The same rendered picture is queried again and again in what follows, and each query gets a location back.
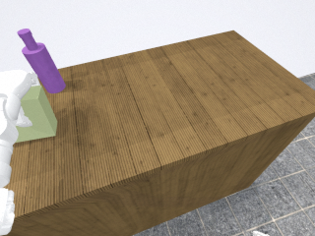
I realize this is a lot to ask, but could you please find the left robot forearm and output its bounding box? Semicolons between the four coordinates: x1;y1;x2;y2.
0;89;21;189

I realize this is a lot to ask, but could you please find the sponge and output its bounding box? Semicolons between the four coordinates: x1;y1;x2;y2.
15;85;58;143

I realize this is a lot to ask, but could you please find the robot left upper arm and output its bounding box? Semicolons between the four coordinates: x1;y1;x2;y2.
0;188;15;236

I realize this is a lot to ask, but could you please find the table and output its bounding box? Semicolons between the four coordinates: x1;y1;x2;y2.
0;30;315;236

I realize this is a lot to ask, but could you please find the robot left hand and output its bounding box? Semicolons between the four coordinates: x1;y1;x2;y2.
0;70;40;128

